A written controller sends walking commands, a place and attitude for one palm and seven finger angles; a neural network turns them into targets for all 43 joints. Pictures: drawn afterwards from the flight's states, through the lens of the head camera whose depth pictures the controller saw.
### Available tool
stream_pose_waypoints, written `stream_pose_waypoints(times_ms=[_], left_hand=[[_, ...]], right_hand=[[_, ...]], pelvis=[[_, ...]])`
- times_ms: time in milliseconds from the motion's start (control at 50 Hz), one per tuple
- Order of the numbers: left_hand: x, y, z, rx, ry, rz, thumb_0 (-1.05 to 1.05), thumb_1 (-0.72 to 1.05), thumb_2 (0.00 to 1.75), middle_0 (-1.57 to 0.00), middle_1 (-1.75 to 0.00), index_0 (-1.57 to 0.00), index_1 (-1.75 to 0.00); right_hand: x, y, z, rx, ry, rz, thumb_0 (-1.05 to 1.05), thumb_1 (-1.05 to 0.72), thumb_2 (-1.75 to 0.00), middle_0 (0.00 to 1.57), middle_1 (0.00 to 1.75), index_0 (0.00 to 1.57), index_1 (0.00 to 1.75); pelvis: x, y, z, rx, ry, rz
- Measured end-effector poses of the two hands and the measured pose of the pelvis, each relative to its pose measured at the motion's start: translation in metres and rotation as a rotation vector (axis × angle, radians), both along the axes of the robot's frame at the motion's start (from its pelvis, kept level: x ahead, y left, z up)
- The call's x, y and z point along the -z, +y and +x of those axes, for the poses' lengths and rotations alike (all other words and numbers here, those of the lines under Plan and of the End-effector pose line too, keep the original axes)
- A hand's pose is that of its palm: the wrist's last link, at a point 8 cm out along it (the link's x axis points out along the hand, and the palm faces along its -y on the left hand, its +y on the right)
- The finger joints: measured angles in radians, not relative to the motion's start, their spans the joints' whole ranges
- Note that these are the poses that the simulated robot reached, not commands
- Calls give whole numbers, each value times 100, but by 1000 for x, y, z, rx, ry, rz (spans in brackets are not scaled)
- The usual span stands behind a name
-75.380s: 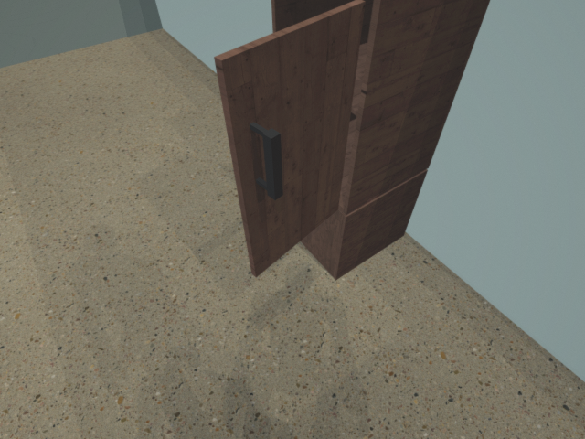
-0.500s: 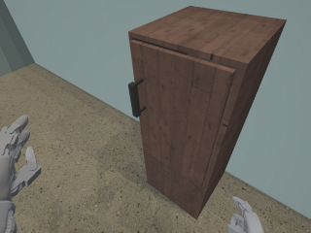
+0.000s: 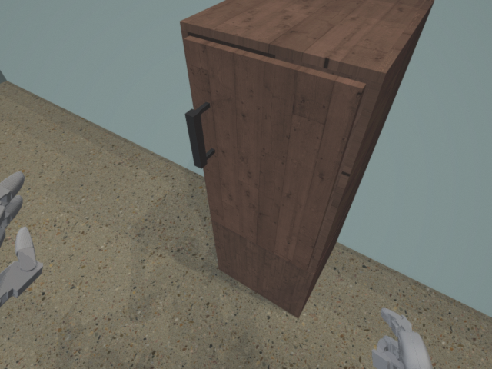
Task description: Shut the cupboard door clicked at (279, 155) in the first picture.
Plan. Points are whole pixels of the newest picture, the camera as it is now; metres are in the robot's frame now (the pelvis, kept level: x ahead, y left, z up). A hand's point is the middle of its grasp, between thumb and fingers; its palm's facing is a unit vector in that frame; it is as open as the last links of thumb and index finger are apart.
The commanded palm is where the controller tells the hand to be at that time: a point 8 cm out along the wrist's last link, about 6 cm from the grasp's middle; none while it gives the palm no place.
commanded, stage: step back with the hand held close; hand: left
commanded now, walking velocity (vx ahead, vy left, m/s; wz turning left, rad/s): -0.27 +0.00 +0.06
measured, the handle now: (202, 135) +0.59 +0.14 +0.05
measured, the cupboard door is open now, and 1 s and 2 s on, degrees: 0 0 0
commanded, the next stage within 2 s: stop stepping back and stand still in 0.98 s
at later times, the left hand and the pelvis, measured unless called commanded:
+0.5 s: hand out of the picture +0.12 +0.29 +0.16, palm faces +0.49 -0.75 -0.44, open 7.4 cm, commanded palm +0.05 +0.32 +0.18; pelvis -0.07 +0.01 -0.02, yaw +3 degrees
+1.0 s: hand out of the picture +0.06 +0.28 +0.16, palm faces +0.34 -0.86 -0.38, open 7.4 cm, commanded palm -0.01 +0.33 +0.18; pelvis -0.16 +0.04 -0.02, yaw -2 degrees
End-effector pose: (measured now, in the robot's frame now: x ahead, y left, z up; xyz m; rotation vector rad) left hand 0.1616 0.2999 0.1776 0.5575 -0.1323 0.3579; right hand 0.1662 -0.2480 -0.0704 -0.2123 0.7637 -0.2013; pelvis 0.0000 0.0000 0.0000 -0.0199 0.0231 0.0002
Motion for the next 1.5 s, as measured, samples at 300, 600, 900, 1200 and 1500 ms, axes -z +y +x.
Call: stream_pose_waypoints(times_ms=[300, 600, 900, 1200, 1500], left_hand=[[6, 26, -61, -55, -105, 22, 2, 89, 90, -21, -30, -21, -30], [4, 28, -99, -18, -218, 27, 2, 89, 90, -21, -30, -21, -31], [-3, 40, -132, 47, -248, -11, 2, 89, 90, -21, -30, -21, -30], [-4, 63, -216, 129, -254, 52, 2, 89, 90, -22, -30, -21, -31], [-25, 95, -315, 161, -317, 88, 2, 89, 90, -21, -30, -21, -31]], right_hand=[[8, 25, -54, -58, -5, -28, 2, -91, -90, 20, 30, 20, 30], [15, 33, -91, -88, 35, -51, 2, -91, -90, 20, 30, 20, 30], [-6, 64, -119, -132, -56, -38, 2, -91, -90, 20, 30, 20, 30], [5, 51, -245, 14, 26, -124, 1, -91, -90, 20, 30, 20, 30], [8, 121, -340, -25, 42, -39, 2, -91, -90, 20, 30, 20, 30]], pelvis=[[11, 15, -48, -26, -17, -18], [20, 21, -82, -59, -14, -31], [10, 31, -131, 27, 72, -59], [24, 56, -197, 63, -31, -87], [17, 101, -294, 15, -27, -13]])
